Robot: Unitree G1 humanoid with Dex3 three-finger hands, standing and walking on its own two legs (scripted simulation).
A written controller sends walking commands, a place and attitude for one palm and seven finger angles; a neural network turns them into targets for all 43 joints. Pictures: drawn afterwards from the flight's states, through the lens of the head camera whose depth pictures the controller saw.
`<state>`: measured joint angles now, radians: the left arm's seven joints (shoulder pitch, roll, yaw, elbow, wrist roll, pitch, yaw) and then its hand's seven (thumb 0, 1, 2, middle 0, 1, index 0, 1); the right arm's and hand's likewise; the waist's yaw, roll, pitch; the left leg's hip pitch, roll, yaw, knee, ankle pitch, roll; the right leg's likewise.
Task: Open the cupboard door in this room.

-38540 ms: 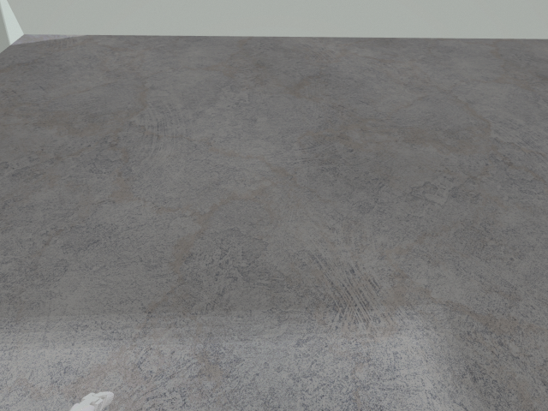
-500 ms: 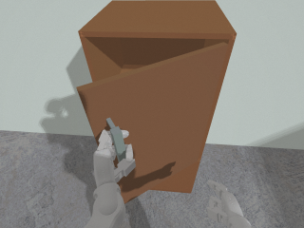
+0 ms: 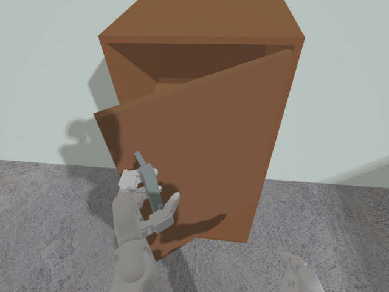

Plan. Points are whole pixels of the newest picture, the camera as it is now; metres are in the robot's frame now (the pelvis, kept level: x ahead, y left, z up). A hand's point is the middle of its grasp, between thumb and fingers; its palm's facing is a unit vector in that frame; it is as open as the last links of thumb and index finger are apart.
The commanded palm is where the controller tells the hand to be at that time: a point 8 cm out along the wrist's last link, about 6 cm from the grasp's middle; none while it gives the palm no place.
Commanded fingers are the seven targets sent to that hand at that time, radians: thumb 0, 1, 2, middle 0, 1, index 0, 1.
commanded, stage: open thumb and fingers to let go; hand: left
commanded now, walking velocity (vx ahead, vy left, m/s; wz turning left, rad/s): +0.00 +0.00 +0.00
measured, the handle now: (149, 186) +0.30 +0.11 +0.10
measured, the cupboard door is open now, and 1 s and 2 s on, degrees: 38 42 41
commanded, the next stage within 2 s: slide the hand sideways off the handle in 0.50 s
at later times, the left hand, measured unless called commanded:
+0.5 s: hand (161, 206) +0.25 +0.08 +0.10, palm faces +0.23 -0.97 -0.02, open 15.2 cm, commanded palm +0.20 +0.10 +0.09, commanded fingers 0.00 -0.50 0.30 -0.15 -0.30 -0.15 -0.30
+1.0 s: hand (163, 232) +0.20 +0.07 +0.10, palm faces -0.16 -0.99 +0.03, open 16.3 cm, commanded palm +0.18 +0.13 +0.09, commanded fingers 0.00 -0.50 0.30 -0.15 -0.30 -0.15 -0.30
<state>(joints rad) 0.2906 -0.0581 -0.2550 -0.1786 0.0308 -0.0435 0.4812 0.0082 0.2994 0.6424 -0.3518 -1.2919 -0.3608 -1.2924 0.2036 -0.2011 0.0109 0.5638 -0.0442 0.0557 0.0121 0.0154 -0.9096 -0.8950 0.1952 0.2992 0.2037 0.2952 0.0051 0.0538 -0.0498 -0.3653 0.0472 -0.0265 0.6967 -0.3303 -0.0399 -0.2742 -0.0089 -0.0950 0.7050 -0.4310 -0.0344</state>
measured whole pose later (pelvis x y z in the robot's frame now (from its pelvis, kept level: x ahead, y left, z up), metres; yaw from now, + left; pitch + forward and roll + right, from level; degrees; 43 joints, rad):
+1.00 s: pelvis -0.03 +0.03 -0.01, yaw -1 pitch -1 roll +0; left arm 0.29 0.06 -0.29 -0.20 -0.06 -0.09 0.08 -0.01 -0.50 0.30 -0.16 -0.32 -0.16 -0.33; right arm 0.23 -0.20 0.05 0.50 0.01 -0.04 0.00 0.02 -0.91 -0.90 0.20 0.30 0.20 0.30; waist 0.00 0.04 -0.03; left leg -0.42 0.03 0.01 0.75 -0.32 -0.01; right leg -0.34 -0.03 -0.06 0.76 -0.41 0.00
